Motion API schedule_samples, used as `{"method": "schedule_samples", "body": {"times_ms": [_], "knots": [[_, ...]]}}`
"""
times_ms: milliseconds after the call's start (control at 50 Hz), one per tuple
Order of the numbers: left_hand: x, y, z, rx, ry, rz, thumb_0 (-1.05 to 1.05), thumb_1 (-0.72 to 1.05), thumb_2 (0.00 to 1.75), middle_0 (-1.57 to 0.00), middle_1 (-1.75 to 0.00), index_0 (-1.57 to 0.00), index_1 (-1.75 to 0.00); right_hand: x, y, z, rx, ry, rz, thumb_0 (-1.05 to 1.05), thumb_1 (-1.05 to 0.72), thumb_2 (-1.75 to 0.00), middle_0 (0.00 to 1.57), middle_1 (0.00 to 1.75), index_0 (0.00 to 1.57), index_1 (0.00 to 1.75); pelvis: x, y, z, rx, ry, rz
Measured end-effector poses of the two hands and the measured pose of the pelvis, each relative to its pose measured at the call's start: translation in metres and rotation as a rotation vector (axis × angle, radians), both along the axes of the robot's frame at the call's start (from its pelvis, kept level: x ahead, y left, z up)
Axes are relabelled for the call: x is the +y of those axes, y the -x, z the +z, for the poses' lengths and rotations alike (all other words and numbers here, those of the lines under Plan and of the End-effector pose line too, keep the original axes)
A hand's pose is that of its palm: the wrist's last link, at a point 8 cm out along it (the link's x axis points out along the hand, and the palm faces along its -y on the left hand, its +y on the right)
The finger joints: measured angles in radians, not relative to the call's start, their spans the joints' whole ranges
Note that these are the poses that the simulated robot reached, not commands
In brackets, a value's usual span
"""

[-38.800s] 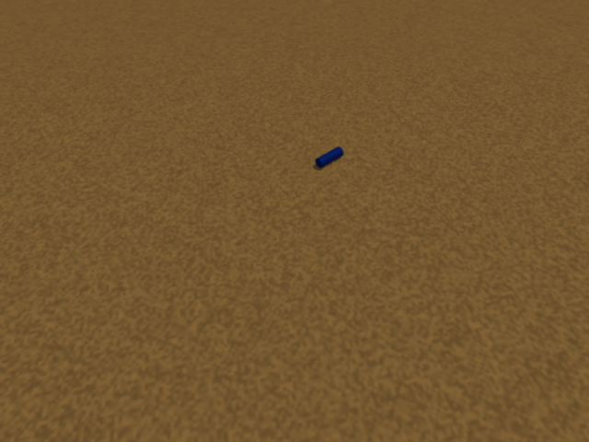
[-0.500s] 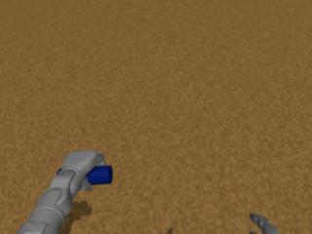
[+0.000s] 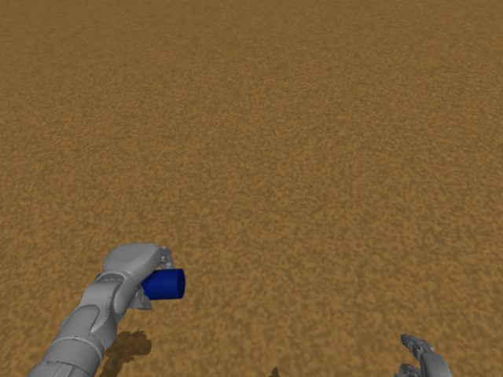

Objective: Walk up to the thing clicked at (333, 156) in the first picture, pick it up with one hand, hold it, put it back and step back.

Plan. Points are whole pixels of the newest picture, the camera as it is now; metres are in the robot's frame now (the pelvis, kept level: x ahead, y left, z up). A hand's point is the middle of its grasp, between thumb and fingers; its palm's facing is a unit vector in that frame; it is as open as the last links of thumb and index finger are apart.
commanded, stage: hold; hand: left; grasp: from above
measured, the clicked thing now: (141, 285) +0.30 +0.23 -0.07
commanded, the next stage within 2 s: crouch in 0.76 s
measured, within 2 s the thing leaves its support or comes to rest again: neither
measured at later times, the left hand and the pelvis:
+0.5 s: hand (139, 279) +0.30 +0.22 -0.03, palm faces -0.48 -0.03 -0.87, open 8.4 cm; pelvis +0.01 +0.00 +0.01, yaw +0 degrees
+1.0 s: hand (141, 274) +0.31 +0.22 -0.04, palm faces -0.48 -0.03 -0.88, open 8.4 cm; pelvis +0.01 +0.00 +0.01, yaw +0 degrees
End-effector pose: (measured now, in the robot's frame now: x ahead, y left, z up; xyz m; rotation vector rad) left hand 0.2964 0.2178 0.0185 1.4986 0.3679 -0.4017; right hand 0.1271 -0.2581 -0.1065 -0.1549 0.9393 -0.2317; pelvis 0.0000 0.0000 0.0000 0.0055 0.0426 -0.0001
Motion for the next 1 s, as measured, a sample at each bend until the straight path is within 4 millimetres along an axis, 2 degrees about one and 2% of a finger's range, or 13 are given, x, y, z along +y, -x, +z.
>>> {"method": "schedule_samples", "body": {"times_ms": [320, 1000], "knots": [[0.003, -0.004, 0.011, -0.001, 0.001, 0.001, 0.01, 0.23, 0.33, -0.80, -0.55, -0.81, -0.49, 0.008, -0.008, 0.005, -0.019, -0.010, 0.013, 0.01, -0.92, -0.90, 0.20, 0.30, 0.20, 0.29, 0.002, 0.000, 0.004, -0.016, -0.001, -0.003], [0.005, -0.020, 0.003, 0.008, 0.000, 0.003, 0.01, 0.21, 0.38, -0.79, -0.55, -0.81, -0.49, 0.004, -0.012, 0.006, 0.036, 0.000, -0.004, 0.01, -0.91, -0.90, 0.21, 0.30, 0.20, 0.30, 0.003, -0.014, 0.008, -0.005, 0.001, 0.003]]}}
